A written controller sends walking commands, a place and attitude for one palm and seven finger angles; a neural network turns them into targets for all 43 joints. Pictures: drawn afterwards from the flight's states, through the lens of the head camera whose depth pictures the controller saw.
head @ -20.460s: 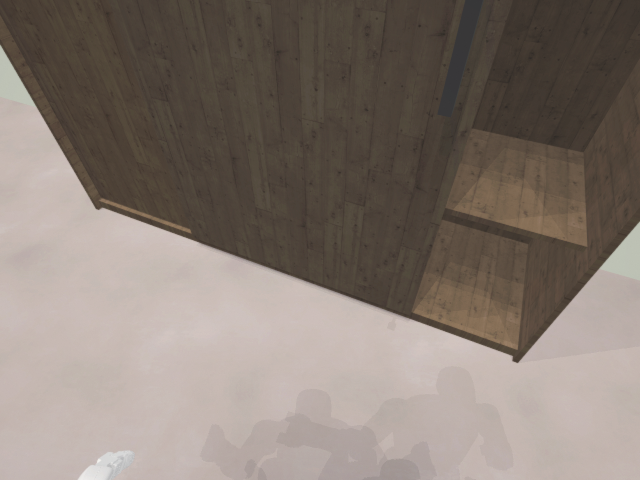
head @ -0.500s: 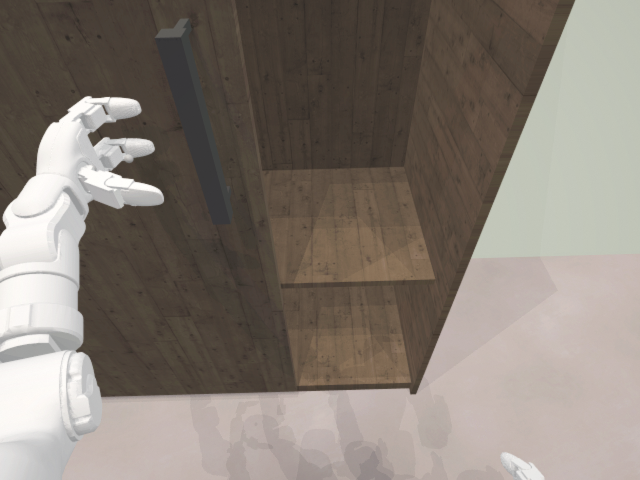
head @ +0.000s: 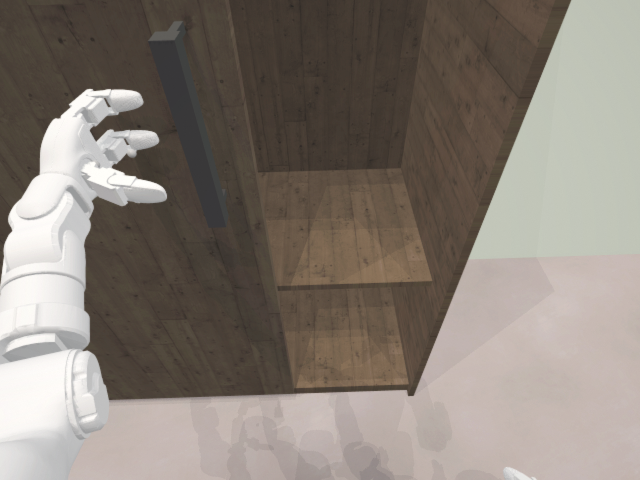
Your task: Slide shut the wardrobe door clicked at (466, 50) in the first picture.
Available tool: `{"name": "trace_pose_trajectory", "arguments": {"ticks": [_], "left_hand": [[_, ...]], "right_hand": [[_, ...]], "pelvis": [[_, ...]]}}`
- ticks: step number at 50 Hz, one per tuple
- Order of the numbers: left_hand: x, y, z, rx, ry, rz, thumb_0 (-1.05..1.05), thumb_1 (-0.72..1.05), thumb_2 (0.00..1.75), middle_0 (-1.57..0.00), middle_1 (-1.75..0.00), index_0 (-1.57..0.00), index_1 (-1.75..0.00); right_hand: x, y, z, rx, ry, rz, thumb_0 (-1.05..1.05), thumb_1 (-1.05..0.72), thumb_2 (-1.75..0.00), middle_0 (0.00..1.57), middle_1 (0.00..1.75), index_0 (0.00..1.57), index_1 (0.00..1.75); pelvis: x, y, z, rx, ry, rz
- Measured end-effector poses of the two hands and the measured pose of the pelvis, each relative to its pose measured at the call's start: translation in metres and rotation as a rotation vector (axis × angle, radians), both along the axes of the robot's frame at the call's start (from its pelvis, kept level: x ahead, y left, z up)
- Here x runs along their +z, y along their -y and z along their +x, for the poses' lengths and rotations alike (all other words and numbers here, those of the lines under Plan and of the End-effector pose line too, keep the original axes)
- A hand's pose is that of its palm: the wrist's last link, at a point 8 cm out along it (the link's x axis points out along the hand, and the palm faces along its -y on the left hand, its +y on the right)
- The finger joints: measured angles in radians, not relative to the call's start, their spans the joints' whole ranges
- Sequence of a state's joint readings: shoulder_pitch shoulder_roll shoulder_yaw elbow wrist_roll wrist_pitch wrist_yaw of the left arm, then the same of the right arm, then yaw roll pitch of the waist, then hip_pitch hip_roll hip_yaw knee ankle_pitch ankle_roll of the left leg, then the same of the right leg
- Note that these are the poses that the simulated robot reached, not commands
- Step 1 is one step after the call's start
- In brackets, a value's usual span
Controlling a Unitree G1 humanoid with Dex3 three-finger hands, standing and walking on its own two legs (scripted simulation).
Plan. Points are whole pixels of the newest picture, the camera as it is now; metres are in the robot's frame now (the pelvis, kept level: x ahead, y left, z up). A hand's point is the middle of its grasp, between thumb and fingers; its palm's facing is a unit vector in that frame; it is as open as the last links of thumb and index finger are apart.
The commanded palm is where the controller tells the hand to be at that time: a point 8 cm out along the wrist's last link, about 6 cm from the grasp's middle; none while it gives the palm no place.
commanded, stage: move the hooked fingers beside the handle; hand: left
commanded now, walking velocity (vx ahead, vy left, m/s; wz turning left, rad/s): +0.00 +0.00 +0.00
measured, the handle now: (200, 136) +0.48 +0.17 +0.21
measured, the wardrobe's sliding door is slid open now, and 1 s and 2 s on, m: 0.36 0.36 0.36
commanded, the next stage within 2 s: feel for the door with the fingertips in 0.36 s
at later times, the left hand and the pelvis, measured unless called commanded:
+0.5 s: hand (131, 162) +0.42 +0.24 +0.21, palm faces +0.10 -1.00 -0.02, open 14.0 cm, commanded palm +0.40 +0.28 +0.21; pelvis +0.00 +0.00 +0.00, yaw +0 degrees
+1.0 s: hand (166, 154) +0.44 +0.20 +0.21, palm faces +0.08 -1.00 +0.00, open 14.0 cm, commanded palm +0.41 +0.26 +0.21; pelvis +0.00 +0.00 +0.00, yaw +0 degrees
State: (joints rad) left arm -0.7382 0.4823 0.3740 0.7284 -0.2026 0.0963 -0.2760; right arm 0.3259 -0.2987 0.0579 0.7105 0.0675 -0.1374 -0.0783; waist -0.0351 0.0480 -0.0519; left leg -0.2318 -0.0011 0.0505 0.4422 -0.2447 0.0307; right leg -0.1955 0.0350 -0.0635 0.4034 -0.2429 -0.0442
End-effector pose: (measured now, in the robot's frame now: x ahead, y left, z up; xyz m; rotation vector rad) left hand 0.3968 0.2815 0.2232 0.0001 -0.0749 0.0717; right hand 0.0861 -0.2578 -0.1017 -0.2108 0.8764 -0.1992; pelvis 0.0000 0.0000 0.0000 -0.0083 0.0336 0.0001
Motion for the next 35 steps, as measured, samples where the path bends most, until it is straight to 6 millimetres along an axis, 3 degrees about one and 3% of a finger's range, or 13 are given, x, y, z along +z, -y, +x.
{"name": "trace_pose_trajectory", "arguments": {"ticks": [7,14,22,27,35], "left_hand": [[-0.011,-0.009,0.004,0.030,-0.100,0.047,-0.01,-0.50,0.30,-0.30,-1.20,-0.30,-1.20],[-0.004,0.005,0.000,-0.014,-0.003,-0.005,-0.01,-0.50,0.30,-0.30,-1.20,-0.30,-1.20],[-0.010,-0.003,0.004,0.030,-0.091,0.036,-0.01,-0.50,0.30,-0.30,-1.20,-0.30,-1.20],[-0.011,-0.006,0.000,0.021,-0.054,0.005,-0.01,-0.50,0.30,-0.30,-1.20,-0.30,-1.20],[-0.008,0.011,0.007,-0.017,-0.052,0.019,-0.01,-0.51,0.30,-0.30,-1.20,-0.30,-1.20]], "right_hand": [[0.000,0.002,-0.001,-0.009,0.003,-0.001,0.01,-0.91,-0.90,0.20,0.30,0.20,0.30],[0.002,-0.002,0.008,0.006,0.020,-0.003,0.01,-0.91,-0.90,0.20,0.30,0.20,0.30],[0.005,-0.006,0.017,0.013,0.054,0.013,0.01,-0.91,-0.90,0.20,0.30,0.20,0.30],[0.004,-0.007,0.016,0.015,0.040,0.008,0.01,-0.91,-0.90,0.20,0.30,0.20,0.30],[0.002,-0.007,0.015,0.026,0.025,0.003,0.01,-0.91,-0.90,0.20,0.30,0.20,0.30]], "pelvis": [[-0.001,-0.001,-0.002,0.003,-0.008,-0.001],[0.000,-0.002,0.000,0.002,-0.002,-0.001],[-0.001,-0.003,-0.002,0.002,-0.007,-0.001],[0.000,-0.003,-0.001,0.003,-0.006,-0.002],[-0.001,-0.005,-0.001,0.014,-0.005,-0.004]]}}
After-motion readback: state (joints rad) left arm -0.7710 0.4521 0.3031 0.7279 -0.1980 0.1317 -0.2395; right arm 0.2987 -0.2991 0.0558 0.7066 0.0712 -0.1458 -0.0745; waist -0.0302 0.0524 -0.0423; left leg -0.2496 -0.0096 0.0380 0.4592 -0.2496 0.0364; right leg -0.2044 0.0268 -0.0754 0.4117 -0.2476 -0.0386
